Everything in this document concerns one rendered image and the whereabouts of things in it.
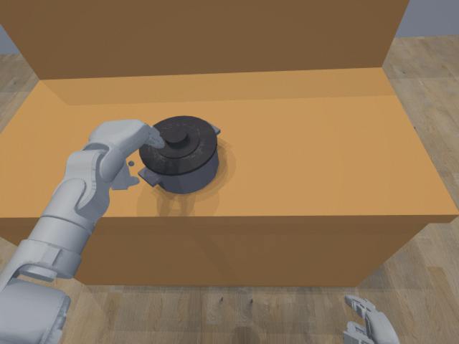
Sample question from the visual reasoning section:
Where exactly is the table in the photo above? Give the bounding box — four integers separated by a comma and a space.
0, 0, 459, 287

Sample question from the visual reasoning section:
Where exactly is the right robot hand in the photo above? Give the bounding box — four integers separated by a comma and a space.
343, 295, 400, 344

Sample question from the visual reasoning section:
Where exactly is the pot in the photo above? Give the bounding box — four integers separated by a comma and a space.
138, 123, 221, 194

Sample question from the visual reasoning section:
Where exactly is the robot left upper arm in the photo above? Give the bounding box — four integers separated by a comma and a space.
0, 277, 71, 344

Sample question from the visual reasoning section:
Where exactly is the knob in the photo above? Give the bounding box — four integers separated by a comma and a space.
164, 126, 188, 147

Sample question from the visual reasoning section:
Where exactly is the lid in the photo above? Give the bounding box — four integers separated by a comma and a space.
139, 115, 217, 176

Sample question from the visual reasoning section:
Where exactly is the left robot hand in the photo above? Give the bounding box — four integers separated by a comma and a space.
89, 119, 165, 190

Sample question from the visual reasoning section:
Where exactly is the robot left forearm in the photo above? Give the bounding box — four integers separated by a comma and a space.
0, 139, 124, 294

